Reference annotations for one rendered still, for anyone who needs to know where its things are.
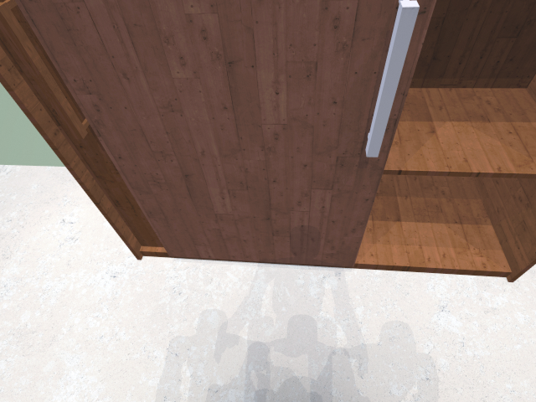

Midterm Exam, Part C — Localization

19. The handle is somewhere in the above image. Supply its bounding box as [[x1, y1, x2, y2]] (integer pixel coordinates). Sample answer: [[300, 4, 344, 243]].
[[365, 0, 420, 157], [0, 3, 88, 139]]

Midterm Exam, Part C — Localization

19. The wardrobe door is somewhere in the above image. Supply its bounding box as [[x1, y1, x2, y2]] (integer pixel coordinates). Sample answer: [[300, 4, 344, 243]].
[[0, 0, 163, 247], [14, 0, 436, 267]]

